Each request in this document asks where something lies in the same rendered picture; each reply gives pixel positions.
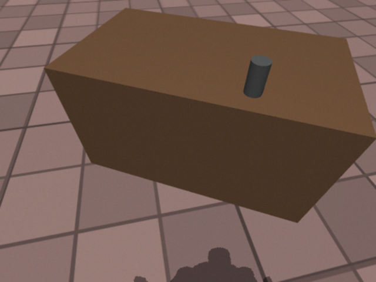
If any can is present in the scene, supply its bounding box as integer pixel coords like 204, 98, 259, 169
243, 55, 272, 98

